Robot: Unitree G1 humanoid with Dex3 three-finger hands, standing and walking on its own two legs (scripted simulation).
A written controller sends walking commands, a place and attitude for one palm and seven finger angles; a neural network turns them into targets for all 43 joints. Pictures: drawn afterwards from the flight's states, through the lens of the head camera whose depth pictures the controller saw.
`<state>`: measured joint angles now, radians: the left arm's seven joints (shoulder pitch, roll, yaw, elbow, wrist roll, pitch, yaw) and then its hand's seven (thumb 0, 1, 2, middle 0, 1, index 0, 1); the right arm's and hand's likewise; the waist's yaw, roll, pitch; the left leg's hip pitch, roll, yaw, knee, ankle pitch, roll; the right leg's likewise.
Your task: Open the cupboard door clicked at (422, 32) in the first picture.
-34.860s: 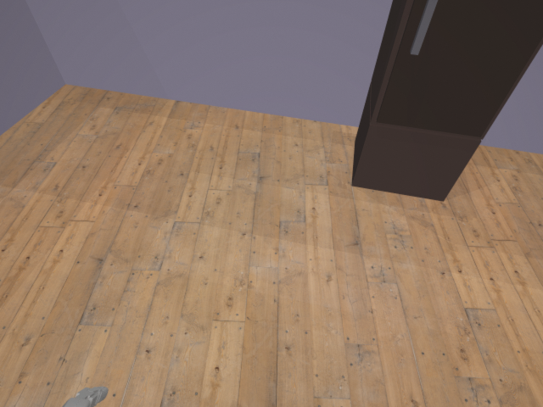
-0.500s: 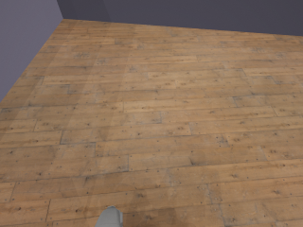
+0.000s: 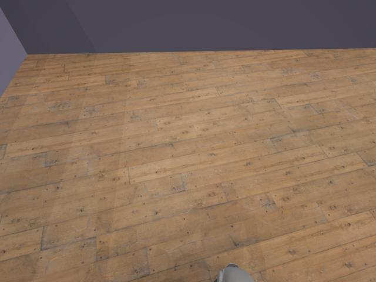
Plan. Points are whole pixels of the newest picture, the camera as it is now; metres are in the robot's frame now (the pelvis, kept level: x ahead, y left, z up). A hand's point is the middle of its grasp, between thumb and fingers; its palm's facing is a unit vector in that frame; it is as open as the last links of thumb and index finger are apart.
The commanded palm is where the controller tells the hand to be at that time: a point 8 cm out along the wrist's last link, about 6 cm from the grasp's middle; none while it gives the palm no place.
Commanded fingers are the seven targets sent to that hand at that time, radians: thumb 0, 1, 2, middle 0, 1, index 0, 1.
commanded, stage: walk to a spot facing it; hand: left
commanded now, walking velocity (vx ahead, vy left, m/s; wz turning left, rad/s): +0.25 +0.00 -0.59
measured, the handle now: out of the picture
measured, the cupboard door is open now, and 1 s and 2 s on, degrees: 37 37 37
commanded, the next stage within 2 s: turn to face it in 0.04 s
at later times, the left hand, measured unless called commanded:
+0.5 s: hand (143, 218) +0.30 +0.15 -0.19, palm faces +0.06 -0.99 -0.14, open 7.2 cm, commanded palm none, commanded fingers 0.00 0.90 0.90 -0.20 -0.30 -0.20 -0.30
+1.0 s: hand (145, 226) +0.27 +0.13 -0.16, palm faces +0.34 -0.90 -0.27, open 7.4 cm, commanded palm none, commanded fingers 0.00 0.90 0.90 -0.20 -0.30 -0.20 -0.30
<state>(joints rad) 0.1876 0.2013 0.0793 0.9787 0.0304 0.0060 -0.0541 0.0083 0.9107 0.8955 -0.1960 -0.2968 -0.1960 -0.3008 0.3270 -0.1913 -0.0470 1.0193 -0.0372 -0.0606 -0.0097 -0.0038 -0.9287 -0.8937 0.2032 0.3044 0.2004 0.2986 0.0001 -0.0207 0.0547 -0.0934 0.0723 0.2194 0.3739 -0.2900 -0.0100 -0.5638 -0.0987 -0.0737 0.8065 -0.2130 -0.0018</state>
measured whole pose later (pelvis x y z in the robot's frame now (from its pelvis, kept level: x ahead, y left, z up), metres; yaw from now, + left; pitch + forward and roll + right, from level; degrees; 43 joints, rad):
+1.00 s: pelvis +0.28 -0.09 +0.00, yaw +20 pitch +1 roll +3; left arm 0.22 0.22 0.05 0.91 0.03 0.01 0.02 0.01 0.91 0.89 -0.20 -0.30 -0.20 -0.30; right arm 0.14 -0.27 -0.09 0.93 -0.02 0.08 0.03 0.00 -0.91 -0.89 0.20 0.30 0.20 0.30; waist -0.01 -0.03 0.07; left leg -0.50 0.02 0.05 1.04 -0.44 -0.06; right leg -0.22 -0.11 -0.14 0.51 -0.31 0.00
